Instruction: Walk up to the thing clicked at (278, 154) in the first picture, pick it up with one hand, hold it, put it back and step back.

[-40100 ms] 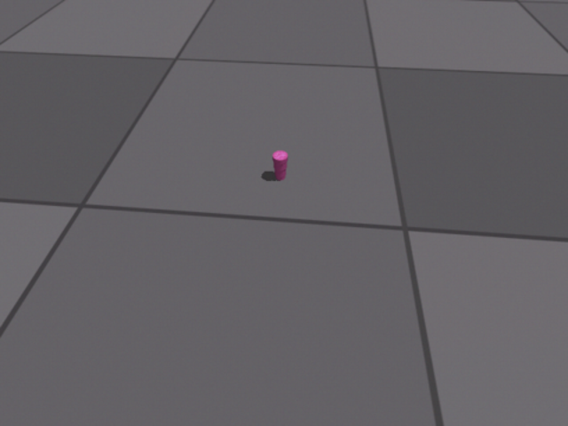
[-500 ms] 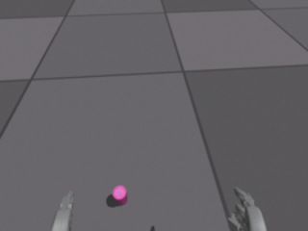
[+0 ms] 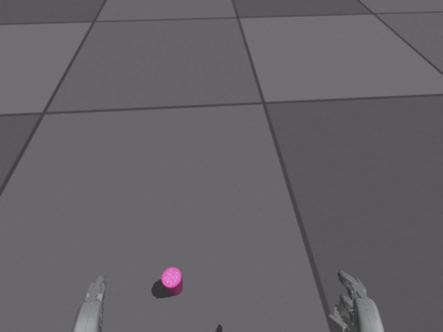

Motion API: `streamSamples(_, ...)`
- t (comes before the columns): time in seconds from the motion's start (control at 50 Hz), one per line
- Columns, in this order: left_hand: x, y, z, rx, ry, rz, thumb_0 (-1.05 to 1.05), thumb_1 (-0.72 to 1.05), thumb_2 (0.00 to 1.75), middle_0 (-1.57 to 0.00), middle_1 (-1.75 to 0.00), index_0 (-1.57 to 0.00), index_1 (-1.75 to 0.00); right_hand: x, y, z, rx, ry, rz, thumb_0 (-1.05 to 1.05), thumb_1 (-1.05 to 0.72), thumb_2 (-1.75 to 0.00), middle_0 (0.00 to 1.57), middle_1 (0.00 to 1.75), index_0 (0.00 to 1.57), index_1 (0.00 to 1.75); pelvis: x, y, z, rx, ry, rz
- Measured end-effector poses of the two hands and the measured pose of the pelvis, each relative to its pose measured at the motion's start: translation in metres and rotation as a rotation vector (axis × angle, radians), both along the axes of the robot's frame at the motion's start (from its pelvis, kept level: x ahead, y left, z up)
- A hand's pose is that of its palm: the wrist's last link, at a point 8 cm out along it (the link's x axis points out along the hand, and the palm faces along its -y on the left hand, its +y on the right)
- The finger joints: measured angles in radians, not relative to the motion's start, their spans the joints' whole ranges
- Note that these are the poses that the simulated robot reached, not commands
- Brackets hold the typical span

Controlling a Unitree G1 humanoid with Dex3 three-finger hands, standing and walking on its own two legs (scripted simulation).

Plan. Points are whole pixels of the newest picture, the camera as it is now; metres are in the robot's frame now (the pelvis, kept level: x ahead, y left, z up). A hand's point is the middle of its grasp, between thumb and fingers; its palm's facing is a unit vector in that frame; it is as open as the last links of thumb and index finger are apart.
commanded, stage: stand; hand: left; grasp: from the side
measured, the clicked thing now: (174, 283) +0.41 +0.19 -0.65
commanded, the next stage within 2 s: none
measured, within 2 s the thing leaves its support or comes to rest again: neither
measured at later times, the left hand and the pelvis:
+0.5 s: hand out of the picture +0.14 +0.21 -0.10, palm faces -0.04 -0.94 -0.33, open 8.7 cm; pelvis -0.01 +0.00 +0.01, yaw +0 degrees
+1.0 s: hand out of the picture +0.05 +0.26 -0.11, palm faces -0.02 -0.94 -0.35, open 7.4 cm; pelvis -0.01 +0.02 +0.05, yaw +0 degrees
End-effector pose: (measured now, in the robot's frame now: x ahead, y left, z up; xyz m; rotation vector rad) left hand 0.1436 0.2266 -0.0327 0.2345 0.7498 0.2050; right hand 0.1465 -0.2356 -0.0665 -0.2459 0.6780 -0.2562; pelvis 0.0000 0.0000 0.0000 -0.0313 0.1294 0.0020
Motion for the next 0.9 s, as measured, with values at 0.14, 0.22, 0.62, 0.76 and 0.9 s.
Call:
streamSamples(0.14,0.0,0.002,0.0,0.002,0.001,0.002,-0.01,-0.46,0.14,-0.1,-0.13,-0.1,-0.12,0.0,0.002,0.0,0.003,-0.001,0.003,0.02,-0.9,-0.9,0.2,0.3,0.2,0.3,-0.001,0.001,0.0,-0.001,-0.002,0.0)
streamSamples(0.22,-0.001,0.002,0.001,0.003,0.0,0.001,-0.01,-0.28,0.31,-0.15,-0.2,-0.15,-0.2,-0.001,0.003,0.0,0.006,0.001,0.005,0.02,-0.9,-0.9,0.2,0.3,0.2,0.3,-0.001,0.001,0.0,0.0,-0.003,0.0)
streamSamples(0.62,-0.048,0.059,-0.047,0.056,0.296,-0.044,0.01,0.82,0.88,-0.21,-0.3,-0.2,-0.3,-0.056,-0.041,-0.012,-0.028,0.405,0.037,0.01,-0.9,-0.9,0.2,0.3,0.2,0.3,-0.003,0.006,0.024,0.033,-0.122,-0.005)
streamSamples(0.76,-0.078,0.073,-0.045,0.053,0.413,0.01,0.01,0.88,0.9,-0.21,-0.3,-0.2,-0.3,-0.084,-0.039,-0.009,-0.013,0.505,-0.005,0.01,-0.91,-0.9,0.2,0.3,0.2,0.3,-0.001,0.013,0.039,0.032,-0.157,-0.009)
streamSamples(0.9,-0.095,0.076,-0.04,0.046,0.469,0.035,0.01,0.9,0.9,-0.21,-0.3,-0.2,-0.3,-0.096,-0.027,-0.009,0.025,0.543,-0.006,0.01,-0.91,-0.9,0.2,0.3,0.2,0.3,-0.006,0.016,0.048,0.036,-0.186,-0.008)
